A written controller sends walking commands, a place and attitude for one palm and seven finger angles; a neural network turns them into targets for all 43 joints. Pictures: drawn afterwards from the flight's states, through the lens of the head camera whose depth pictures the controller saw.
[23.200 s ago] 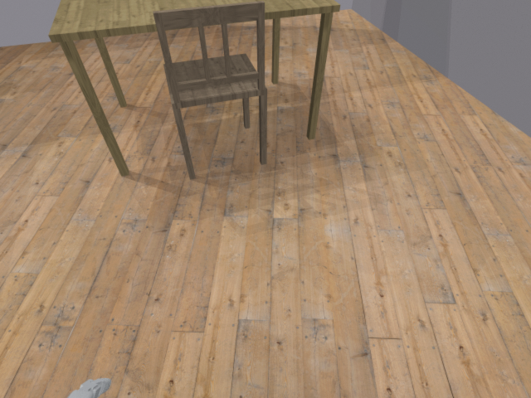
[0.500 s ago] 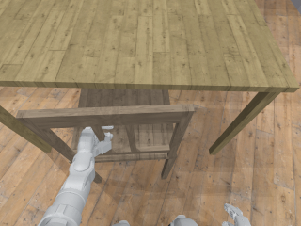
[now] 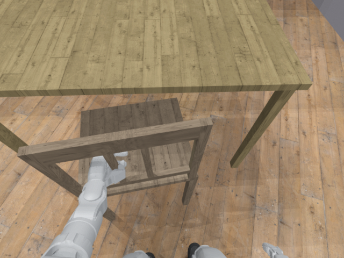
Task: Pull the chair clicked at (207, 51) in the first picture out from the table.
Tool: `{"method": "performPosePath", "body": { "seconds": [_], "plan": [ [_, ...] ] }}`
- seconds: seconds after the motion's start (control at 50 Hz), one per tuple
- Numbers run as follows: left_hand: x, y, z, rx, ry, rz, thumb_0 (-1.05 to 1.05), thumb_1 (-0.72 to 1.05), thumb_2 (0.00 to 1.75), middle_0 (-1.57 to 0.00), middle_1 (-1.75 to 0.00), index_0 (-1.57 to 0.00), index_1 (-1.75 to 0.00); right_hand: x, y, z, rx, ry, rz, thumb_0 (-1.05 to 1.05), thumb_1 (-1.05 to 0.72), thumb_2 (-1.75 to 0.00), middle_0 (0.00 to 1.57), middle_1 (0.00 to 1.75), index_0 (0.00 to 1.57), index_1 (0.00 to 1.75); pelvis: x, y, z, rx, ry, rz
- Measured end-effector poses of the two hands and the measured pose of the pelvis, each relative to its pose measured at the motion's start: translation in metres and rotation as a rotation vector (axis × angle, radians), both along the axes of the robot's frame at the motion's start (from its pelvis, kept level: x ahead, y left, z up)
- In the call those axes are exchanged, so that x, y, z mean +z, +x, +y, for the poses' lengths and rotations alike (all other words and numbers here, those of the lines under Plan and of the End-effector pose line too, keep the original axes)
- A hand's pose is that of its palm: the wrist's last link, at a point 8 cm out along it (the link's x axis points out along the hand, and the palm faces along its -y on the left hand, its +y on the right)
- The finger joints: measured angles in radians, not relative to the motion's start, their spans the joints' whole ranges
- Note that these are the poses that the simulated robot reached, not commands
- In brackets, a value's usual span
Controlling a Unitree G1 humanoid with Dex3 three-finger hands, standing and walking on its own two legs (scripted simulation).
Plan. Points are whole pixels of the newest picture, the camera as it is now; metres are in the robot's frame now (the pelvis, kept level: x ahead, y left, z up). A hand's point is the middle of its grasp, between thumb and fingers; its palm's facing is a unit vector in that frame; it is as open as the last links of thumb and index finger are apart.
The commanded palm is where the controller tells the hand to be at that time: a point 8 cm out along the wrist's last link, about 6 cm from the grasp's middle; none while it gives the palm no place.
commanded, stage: step backward, pulling the chair out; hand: left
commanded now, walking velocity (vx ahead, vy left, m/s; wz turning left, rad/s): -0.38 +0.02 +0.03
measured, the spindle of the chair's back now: (115, 167) +0.35 +0.16 -0.10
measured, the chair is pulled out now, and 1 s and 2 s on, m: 0.11 0.22 0.41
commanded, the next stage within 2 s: none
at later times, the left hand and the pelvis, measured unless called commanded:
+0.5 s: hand (122, 204) +0.25 +0.12 -0.07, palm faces +0.00 -0.99 -0.16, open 5.1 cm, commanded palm +0.24 +0.17 -0.07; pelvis -0.07 +0.00 -0.01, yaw +0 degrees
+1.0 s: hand (120, 219) +0.21 +0.12 -0.07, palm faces -0.04 -0.99 -0.16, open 5.1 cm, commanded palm +0.20 +0.17 -0.07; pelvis -0.11 +0.01 -0.01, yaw -1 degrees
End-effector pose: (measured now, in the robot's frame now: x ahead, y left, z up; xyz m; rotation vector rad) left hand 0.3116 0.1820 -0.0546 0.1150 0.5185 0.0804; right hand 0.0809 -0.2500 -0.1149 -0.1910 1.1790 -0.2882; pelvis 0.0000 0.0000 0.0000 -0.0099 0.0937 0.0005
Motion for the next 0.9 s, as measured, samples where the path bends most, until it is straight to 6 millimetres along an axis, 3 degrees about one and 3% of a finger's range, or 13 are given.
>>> {"method": "performPosePath", "body": {
  "seconds": [0.16, 0.32, 0.42, 0.54, 0.64, 0.8, 0.9],
  "plan": [
    [0.001, -0.04, -0.011, 0.011, 0.01, 0.011, 0.03, 0.74, 0.79, -0.34, -1.14, -0.5, -1.45, -0.005, -0.016, -0.008, 0.02, 0.008, -0.065, 0.01, -0.9, -0.9, 0.21, 0.3, 0.21, 0.3, -0.003, -0.028, -0.007, 0.009, 0.003, -0.032],
    [0.001, -0.069, -0.013, -0.028, 0.011, 0.012, 0.03, 0.73, 0.78, -0.33, -1.14, -0.5, -1.45, -0.001, -0.045, -0.015, 0.041, -0.044, -0.073, 0.01, -0.9, -0.9, 0.21, 0.3, 0.21, 0.3, -0.003, -0.05, 0.005, 0.029, -0.002, -0.055],
    [0.001, -0.079, -0.01, -0.05, 0.016, 0.009, 0.03, 0.73, 0.78, -0.32, -1.15, -0.5, -1.45, -0.001, -0.058, -0.005, 0.039, -0.04, -0.098, 0.01, -0.9, -0.9, 0.2, 0.3, 0.21, 0.3, -0.005, -0.063, 0.009, 0.013, 0.001, -0.07],
    [0.001, -0.085, -0.01, -0.041, 0.036, -0.007, 0.02, 0.7, 0.8, -0.34, -1.17, -0.5, -1.45, -0.013, -0.064, 0.011, 0.076, 0.02, -0.13, 0.01, -0.9, -0.9, 0.21, 0.3, 0.21, 0.3, -0.012, -0.08, -0.001, 0.0, 0.003, -0.094],
    [0.001, -0.092, -0.012, -0.016, 0.051, -0.012, 0.02, 0.69, 0.82, -0.36, -1.18, -0.5, -1.45, -0.021, -0.074, 0.008, 0.074, 0.05, -0.131, 0.01, -0.9, -0.9, 0.21, 0.3, 0.21, 0.3, -0.014, -0.091, -0.007, 0.002, 0.012, -0.087],
    [0.001, -0.101, -0.01, -0.047, 0.028, -0.002, 0.02, 0.71, 0.79, -0.31, -1.2, -0.5, -1.45, -0.009, -0.094, -0.007, 0.089, -0.041, -0.077, 0.01, -0.9, -0.9, 0.21, 0.3, 0.21, 0.3, -0.008, -0.102, 0.013, 0.044, 0.028, -0.04],
    [0.001, -0.106, -0.006, -0.102, 0.027, -0.017, 0.02, 0.71, 0.78, -0.3, -1.23, -0.5, -1.45, -0.005, -0.1, 0.001, 0.092, -0.064, -0.061, 0.01, -0.9, -0.9, 0.2, 0.3, 0.2, 0.3, -0.009, -0.114, 0.021, 0.027, 0.034, -0.052]
  ]
}}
